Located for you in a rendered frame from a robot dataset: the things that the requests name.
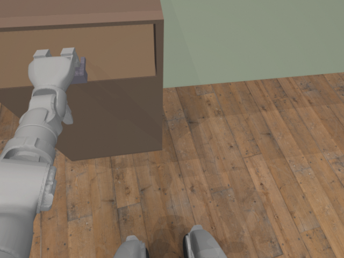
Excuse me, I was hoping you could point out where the robot left hand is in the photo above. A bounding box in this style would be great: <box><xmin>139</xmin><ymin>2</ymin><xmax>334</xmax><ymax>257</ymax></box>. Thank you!
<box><xmin>28</xmin><ymin>47</ymin><xmax>80</xmax><ymax>125</ymax></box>

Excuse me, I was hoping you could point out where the drawer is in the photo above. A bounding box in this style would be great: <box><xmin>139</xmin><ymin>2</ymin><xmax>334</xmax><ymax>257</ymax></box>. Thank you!
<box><xmin>0</xmin><ymin>24</ymin><xmax>155</xmax><ymax>88</ymax></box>

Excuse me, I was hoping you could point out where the cabinet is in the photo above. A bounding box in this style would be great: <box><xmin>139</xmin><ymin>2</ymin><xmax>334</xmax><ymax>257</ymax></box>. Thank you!
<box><xmin>0</xmin><ymin>0</ymin><xmax>164</xmax><ymax>161</ymax></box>

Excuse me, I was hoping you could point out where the left robot forearm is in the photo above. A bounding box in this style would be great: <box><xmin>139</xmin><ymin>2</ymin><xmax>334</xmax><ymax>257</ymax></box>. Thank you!
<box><xmin>0</xmin><ymin>85</ymin><xmax>67</xmax><ymax>166</ymax></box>

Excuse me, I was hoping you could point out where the handle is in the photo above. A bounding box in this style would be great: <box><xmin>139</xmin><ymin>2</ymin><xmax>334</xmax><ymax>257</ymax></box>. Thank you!
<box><xmin>71</xmin><ymin>56</ymin><xmax>88</xmax><ymax>84</ymax></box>

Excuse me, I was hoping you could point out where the right robot shin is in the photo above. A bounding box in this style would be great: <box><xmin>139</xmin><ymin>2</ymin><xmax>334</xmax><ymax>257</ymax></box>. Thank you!
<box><xmin>189</xmin><ymin>225</ymin><xmax>203</xmax><ymax>233</ymax></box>

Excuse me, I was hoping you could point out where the robot left thigh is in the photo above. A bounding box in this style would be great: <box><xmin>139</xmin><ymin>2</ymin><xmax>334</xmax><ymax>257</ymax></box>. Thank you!
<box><xmin>113</xmin><ymin>240</ymin><xmax>146</xmax><ymax>258</ymax></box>

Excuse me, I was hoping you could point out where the robot left upper arm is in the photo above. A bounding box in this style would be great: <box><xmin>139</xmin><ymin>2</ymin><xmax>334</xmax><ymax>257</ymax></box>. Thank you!
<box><xmin>0</xmin><ymin>159</ymin><xmax>57</xmax><ymax>258</ymax></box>

